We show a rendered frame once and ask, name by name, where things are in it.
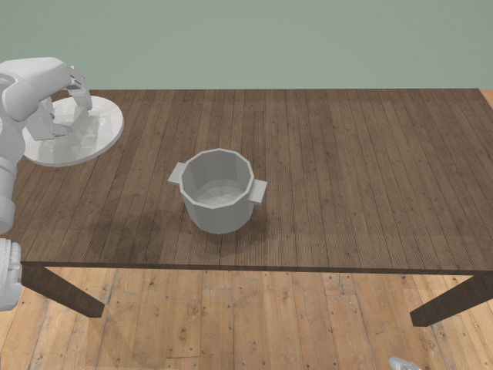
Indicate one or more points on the knob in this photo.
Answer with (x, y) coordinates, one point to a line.
(69, 116)

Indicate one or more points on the left robot hand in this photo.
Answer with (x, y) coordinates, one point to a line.
(48, 75)

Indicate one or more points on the table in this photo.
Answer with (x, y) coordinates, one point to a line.
(371, 181)

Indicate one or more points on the lid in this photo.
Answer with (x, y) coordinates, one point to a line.
(100, 130)

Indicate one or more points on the pot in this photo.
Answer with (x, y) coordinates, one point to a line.
(218, 189)

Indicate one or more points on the robot left upper arm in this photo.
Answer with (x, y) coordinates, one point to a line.
(10, 275)

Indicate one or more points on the robot left forearm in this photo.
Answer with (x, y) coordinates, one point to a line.
(18, 101)

